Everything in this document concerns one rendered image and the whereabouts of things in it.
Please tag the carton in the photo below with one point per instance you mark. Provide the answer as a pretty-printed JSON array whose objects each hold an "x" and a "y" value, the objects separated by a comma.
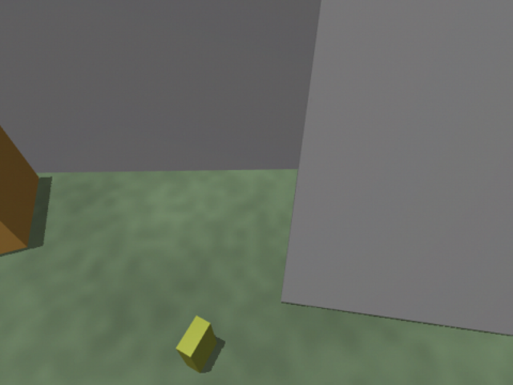
[{"x": 197, "y": 344}]

